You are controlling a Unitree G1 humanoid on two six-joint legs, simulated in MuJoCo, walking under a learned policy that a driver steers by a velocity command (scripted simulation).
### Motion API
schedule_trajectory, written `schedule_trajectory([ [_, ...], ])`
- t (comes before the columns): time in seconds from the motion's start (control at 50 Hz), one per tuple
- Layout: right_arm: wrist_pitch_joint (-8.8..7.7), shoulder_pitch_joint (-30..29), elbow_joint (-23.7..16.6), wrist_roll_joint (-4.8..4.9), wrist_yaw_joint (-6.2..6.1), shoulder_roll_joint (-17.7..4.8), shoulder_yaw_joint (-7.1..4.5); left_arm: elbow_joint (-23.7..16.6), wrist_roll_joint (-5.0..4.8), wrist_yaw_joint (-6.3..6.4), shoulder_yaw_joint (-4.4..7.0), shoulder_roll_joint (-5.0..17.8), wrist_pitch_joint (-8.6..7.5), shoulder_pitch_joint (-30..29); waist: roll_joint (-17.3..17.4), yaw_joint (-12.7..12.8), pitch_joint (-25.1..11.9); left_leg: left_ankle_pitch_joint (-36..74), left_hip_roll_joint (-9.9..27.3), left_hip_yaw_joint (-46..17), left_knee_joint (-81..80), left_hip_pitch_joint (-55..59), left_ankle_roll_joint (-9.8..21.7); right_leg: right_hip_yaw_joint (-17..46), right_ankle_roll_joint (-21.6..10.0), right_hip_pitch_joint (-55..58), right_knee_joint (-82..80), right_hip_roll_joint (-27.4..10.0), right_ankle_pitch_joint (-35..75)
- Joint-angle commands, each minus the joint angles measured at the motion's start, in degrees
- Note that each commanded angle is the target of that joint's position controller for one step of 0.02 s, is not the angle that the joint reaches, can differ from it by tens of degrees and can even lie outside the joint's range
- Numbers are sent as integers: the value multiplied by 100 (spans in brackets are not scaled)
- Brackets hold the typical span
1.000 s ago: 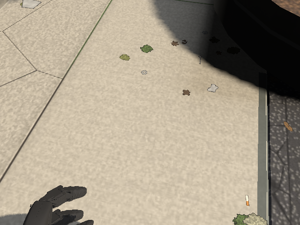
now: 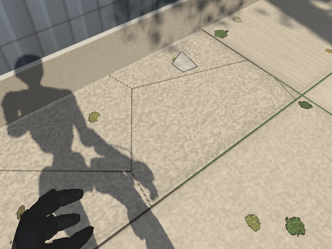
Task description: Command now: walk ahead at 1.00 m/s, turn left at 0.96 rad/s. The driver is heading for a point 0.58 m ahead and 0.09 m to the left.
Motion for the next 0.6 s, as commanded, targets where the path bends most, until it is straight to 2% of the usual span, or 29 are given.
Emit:
schedule_trajectory([
  [0.02, -95, 385, -734, 327, 3, 17, 276, 160, 161, -57, 525, 1347, 84, 2425, -2629, 1026, -2129, 517, 611, 781, 3926, -4660, -139, 5128, -1535, 5830, -1690, -2608, -5033],
  [0.04, -61, -389, -801, 165, -15, -393, 188, 131, 130, -3, 434, 912, 146, 2148, -1673, 1249, -1208, 1000, 760, 1054, 3994, -4862, -149, 3953, -1305, 5052, -1683, -2323, -4143],
  [0.06, -41, -894, -870, -11, -9, -476, 150, 254, 189, 12, 406, 860, 210, 2065, -548, 1252, -646, 1287, 972, 1222, 3766, -4617, -139, 2871, -1143, 4256, -1651, -2034, -2762],
  [0.08, -61, -1201, -1024, -103, 35, -409, 132, 381, 262, 12, 389, 828, 232, 1958, -338, 1121, -249, 1503, 1166, 1215, 3459, -4453, -117, 2223, -1153, 3609, -1666, -1856, -1836],
  [0.1, -20, -1196, -1072, -34, 96, -330, 112, 499, 298, 17, 337, 669, 211, 1822, -503, 922, -66, 1587, 1373, 1155, 3252, -4179, -96, 1672, -1114, 3148, -1742, -1694, -1333],
  [0.12, 44, -1168, -1101, 69, 125, -242, 110, 612, 249, -10, 287, 468, 189, 1740, -701, 819, 25, 1568, 1472, 1193, 3171, -4142, -73, 1245, -1078, 2973, -1825, -1576, -1070],
  [0.14, 110, -1192, -1144, 123, 143, -142, 129, 719, 175, -38, 258, 341, 180, 1727, -725, 753, 79, 1539, 1558, 1248, 3137, -4210, -44, 905, -1053, 2880, -1892, -1520, -848],
  [0.16, 156, -1262, -1223, 120, 167, -61, 155, 821, 118, -50, 259, 344, 175, 1700, -713, 668, 209, 1626, 1636, 1271, 3052, -4363, -40, 634, -1059, 2755, -1969, -1551, -573],
  [0.18, 175, -1345, -1279, 76, 190, -24, 179, 888, 106, -47, 279, 422, 169, 1679, -627, 621, 313, 1842, 1674, 1297, 2988, -4494, -72, 375, -1091, 2666, -2067, -1580, -282],
  [0.22, 157, -1502, -1348, 38, 232, -67, 200, 935, 180, -16, 305, 594, 164, 1498, -490, 514, 535, 2440, 1667, 1360, 2531, -4510, -168, -245, -1083, 2377, -2314, -1514, 170],
  [0.26, 118, -1828, -1393, 27, 283, -181, 191, 1004, 233, 25, 318, 742, 152, 1528, -330, 607, 726, 3137, 1567, 1629, 1866, -4420, -201, -841, -1000, 2348, -2511, -1392, 530],
  [0.3, 66, -2292, -1490, 20, 377, -176, 207, 1140, 227, 53, 330, 902, 163, 1793, -100, 783, 887, 3615, 1446, 1969, 1022, -4278, -73, -1299, -822, 2616, -2595, -1315, 1012],
  [0.32, 31, -2540, -1550, 27, 437, -141, 222, 1220, 213, 67, 333, 978, 183, 1964, -42, 863, 955, 3693, 1330, 2191, 601, -4153, 21, -1489, -703, 2798, -2572, -1293, 1557],
  [0.34, -3, -2630, -1589, 42, 491, -152, 216, 1251, 220, 84, 343, 1119, 210, 1987, -102, 807, 920, 3711, 1127, 2472, 146, -3724, 141, -1737, -558, 2873, -2429, -1243, 2661],
  [0.36, -26, -2699, -1607, 49, 530, -266, 167, 1271, 234, 122, 372, 1290, 239, 2115, -292, 768, 738, 3646, 822, 2814, -43, -3223, 217, -1882, -473, 3028, -2149, -1232, 4230],
  [0.38, -29, -2614, -1618, 70, 549, -400, 99, 1294, 233, 177, 409, 1482, 290, 2235, -574, 608, 523, 3409, 553, 3034, -72, -2842, 274, -1940, -439, 3277, -1703, -1307, 5771],
  [0.4, 4, -2194, -1555, 110, 544, -552, 8, 1270, 218, 232, 455, 1665, 358, 2185, -878, 260, 248, 3022, 352, 3136, -35, -2334, 351, -1955, -451, 3410, -1015, -1434, 7049],
  [0.42, 71, -1224, -1328, 150, 516, -828, -151, 1169, 208, 253, 494, 1776, 422, 1952, -1096, -316, -216, 2671, 232, 3073, 49, -1288, 517, -1903, -534, 3217, 129, -1561, 7853],
  [0.44, 145, 322, -894, 127, 445, -1271, -394, 957, 178, 220, 500, 1753, 415, 1535, -1010, -1053, -840, 2725, 278, 2643, -307, 640, 830, -1743, -625, 2282, 1812, -1491, 7524],
  [0.46, 197, 919, -554, 109, 302, -1299, -415, 922, 96, 158, 362, 1201, 311, 1396, 147, -1112, -645, 3409, 754, 1690, -1282, 1966, 1102, -1695, -476, 823, 4184, -542, 1707],
  [0.48, 105, 144, -848, -160, 273, -1511, -265, 592, 236, 59, 39, 230, 63, 2174, 2037, 156, -1117, 4846, 1688, -713, -1104, 2999, 1756, -826, -423, -1078, 6197, 216, -2892],
  [0.5, 10, 32, -1124, -342, 256, -1241, -246, 401, 10, -16, 68, 808, -150, 2098, 1292, -56, -2376, 2956, 2545, -2530, -2427, 3220, 2369, 249, -556, -1528, 6296, 109, -2552],
  [0.52, -98, -133, -1092, -300, 277, -1041, -205, 356, -142, 20, 141, 1118, -181, 1453, 88, -73, -1535, 2848, 2425, -2342, -2925, 2239, 2016, 191, -619, -1498, 5737, -125, -2058],
  [0.54, -187, -622, -1054, -218, 310, -938, -152, 349, -115, 71, 146, 1035, -124, 1297, -693, 336, -605, 3501, 2283, -1682, -3005, 1018, 1775, 38, -539, -1382, 5104, -350, -1729],
  [0.56, -242, -1052, -1092, -199, 313, -776, -82, 523, -11, 110, 155, 983, 15, 1475, -955, 626, -335, 4295, 2120, -1036, -2933, 123, 1598, 10, -397, -901, 4764, -614, -1605],
  [0.58, -259, -1311, -1112, -246, 282, -717, -51, 637, 50, 103, 196, 1034, 167, 1741, -770, 832, -166, 4910, 1982, -506, -2948, -631, 1483, -12, -273, -431, 4421, -801, -1520],
  [0.6, -261, -1385, -1035, -231, 251, -606, -8, 670, 102, 95, 211, 1007, 287, 1789, -602, 904, -26, 5286, 1782, -68, -3034, -1178, 1347, -88, -187, -132, 3996, -918, -1473],
])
